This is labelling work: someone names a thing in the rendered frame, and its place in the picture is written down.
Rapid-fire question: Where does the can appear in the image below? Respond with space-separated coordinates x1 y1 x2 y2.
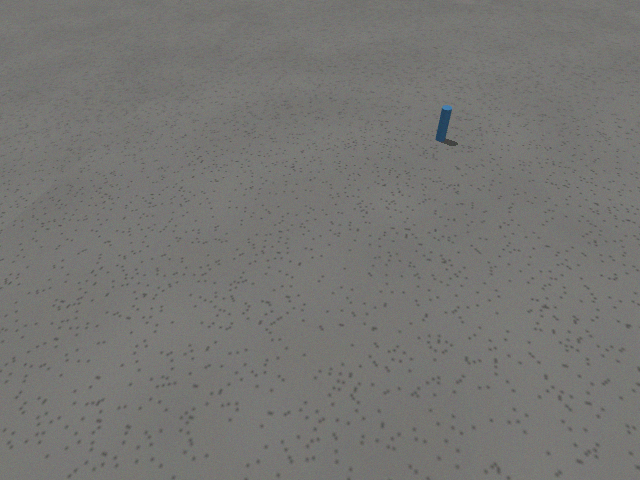
436 105 452 142

